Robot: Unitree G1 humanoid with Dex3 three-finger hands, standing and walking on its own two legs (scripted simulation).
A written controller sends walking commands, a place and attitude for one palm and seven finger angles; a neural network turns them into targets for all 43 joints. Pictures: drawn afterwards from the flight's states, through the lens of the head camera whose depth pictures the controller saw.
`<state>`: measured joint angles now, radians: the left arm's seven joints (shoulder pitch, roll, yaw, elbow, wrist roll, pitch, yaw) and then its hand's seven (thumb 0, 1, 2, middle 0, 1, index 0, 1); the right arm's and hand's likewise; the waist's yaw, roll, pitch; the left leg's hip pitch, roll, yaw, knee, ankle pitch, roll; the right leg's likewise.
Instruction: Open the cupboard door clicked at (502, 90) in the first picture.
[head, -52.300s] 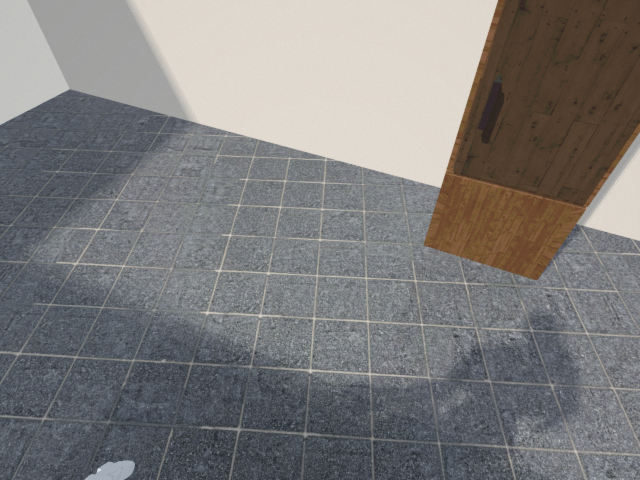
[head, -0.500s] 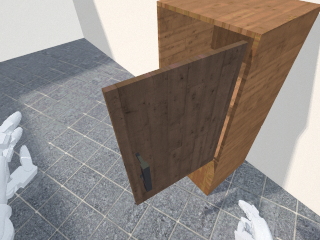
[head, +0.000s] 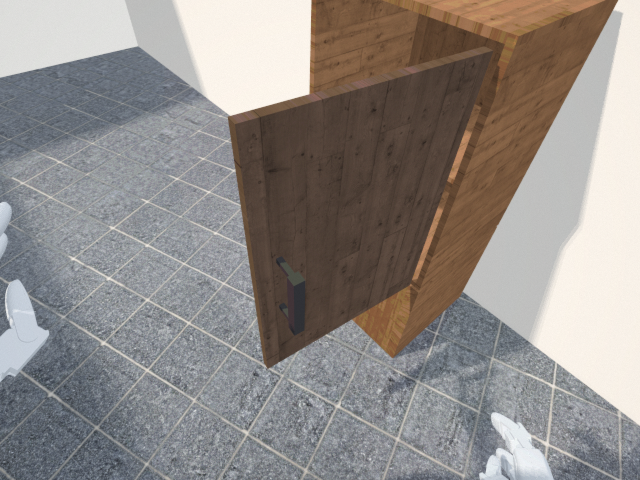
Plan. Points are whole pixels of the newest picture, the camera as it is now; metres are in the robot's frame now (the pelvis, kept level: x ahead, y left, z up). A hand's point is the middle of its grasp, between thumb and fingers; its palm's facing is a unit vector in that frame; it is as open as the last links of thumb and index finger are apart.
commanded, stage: step back with the hand held close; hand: left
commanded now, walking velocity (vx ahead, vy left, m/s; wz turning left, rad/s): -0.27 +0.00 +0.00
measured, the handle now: (289, 296) +0.41 +0.07 -0.06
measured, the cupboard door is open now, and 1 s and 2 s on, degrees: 83 83 83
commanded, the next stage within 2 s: stop stepping back and stand still in 0.48 s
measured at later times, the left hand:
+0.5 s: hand out of the picture +0.13 +0.26 +0.18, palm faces +0.43 -0.81 -0.39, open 7.4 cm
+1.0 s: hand out of the picture +0.06 +0.25 +0.16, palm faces +0.34 -0.83 -0.45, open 7.4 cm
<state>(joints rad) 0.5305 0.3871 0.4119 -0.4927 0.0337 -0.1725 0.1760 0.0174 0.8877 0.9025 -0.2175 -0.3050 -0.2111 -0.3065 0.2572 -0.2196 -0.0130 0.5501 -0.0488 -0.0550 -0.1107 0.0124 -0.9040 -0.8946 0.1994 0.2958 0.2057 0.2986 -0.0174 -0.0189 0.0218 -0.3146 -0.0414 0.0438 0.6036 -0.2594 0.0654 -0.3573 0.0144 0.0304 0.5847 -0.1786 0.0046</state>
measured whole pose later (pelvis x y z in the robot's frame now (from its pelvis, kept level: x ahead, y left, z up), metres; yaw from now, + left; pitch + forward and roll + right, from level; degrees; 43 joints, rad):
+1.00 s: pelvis -0.15 +0.00 +0.00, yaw -4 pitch -1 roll -2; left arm 0.63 0.43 0.42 -0.51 -0.06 -0.19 0.15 0.02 0.89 0.90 -0.22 -0.30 -0.21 -0.31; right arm 0.29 -0.23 -0.01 0.66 -0.01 -0.12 -0.10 0.01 -0.91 -0.89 0.20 0.30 0.20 0.30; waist -0.02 -0.01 -0.02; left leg -0.43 0.01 0.02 0.54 -0.13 0.02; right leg -0.09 0.04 -0.01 0.48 -0.38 -0.01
